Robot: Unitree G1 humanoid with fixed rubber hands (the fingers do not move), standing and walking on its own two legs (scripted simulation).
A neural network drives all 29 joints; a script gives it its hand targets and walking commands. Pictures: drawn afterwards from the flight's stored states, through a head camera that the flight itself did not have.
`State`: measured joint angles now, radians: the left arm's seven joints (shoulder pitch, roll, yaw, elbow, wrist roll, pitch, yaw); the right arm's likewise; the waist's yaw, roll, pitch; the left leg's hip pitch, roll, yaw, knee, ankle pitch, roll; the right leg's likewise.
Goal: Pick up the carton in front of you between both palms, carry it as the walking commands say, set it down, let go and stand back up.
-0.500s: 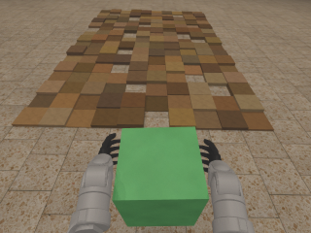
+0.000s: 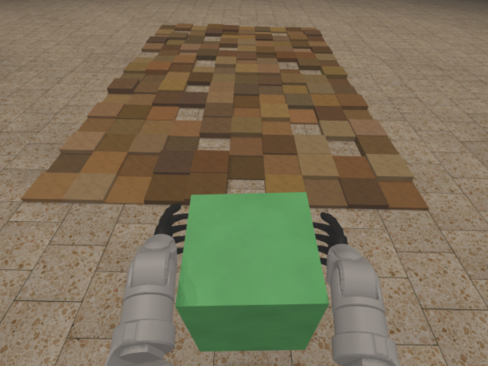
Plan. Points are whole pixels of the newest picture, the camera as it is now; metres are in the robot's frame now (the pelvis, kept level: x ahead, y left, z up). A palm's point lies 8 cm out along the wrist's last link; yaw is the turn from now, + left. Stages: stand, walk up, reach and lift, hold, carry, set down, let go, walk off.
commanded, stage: hold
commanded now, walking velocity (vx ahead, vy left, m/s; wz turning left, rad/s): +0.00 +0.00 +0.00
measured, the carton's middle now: (250, 275) +0.29 +0.00 -0.03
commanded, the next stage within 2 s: carry in 1.06 s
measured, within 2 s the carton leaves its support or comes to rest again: neither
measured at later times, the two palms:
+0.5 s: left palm (165, 242) +0.30 +0.15 +0.06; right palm (335, 252) +0.30 -0.15 +0.05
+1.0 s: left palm (164, 243) +0.30 +0.15 +0.06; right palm (336, 253) +0.29 -0.15 +0.05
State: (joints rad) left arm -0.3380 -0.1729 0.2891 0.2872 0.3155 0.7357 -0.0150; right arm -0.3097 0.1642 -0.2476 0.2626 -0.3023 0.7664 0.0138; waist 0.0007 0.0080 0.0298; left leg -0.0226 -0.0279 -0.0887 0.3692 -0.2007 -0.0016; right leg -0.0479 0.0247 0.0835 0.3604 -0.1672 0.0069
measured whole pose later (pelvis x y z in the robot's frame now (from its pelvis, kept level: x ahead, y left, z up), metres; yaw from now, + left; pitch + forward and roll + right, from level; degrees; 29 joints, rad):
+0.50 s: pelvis +0.01 +0.00 +0.00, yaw +0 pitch -8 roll +0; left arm -0.30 -0.16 0.25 0.25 0.30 0.75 -0.01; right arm -0.27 0.15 -0.21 0.23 -0.29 0.78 0.01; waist 0.00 0.01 0.02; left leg 0.00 -0.03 -0.09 0.34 -0.20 0.00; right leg -0.03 0.02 0.08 0.33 -0.17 0.01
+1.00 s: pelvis +0.01 +0.00 +0.00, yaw +0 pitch -8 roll +0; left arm -0.31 -0.17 0.26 0.26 0.30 0.74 -0.01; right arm -0.29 0.16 -0.22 0.24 -0.29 0.77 0.01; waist 0.00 0.01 0.03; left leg -0.01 -0.03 -0.09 0.35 -0.20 0.00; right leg -0.04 0.03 0.08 0.35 -0.17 0.01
